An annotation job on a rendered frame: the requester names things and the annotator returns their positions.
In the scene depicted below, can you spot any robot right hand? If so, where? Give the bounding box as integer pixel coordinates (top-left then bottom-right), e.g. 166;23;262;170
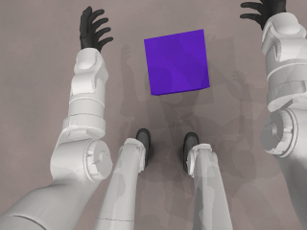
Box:
240;0;287;31

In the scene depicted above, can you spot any right robot forearm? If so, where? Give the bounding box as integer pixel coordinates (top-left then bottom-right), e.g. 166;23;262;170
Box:
261;12;307;112

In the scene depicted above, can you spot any robot right shin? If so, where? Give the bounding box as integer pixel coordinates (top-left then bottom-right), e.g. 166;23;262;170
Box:
186;144;218;167

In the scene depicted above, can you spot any left robot forearm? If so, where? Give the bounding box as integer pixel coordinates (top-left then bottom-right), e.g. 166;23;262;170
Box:
50;48;108;170

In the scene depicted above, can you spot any robot left thigh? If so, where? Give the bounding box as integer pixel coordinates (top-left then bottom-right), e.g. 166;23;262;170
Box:
93;143;146;230

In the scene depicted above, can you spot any left robot upper arm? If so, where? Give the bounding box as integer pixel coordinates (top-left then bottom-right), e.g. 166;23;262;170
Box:
0;138;113;230

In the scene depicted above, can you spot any robot left hand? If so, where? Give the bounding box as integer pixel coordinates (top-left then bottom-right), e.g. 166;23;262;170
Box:
80;6;113;53

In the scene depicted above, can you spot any carton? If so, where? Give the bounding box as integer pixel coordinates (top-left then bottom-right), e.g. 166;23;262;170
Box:
144;29;210;96

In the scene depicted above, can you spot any right robot upper arm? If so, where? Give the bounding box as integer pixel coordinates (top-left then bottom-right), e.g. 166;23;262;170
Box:
259;107;307;230

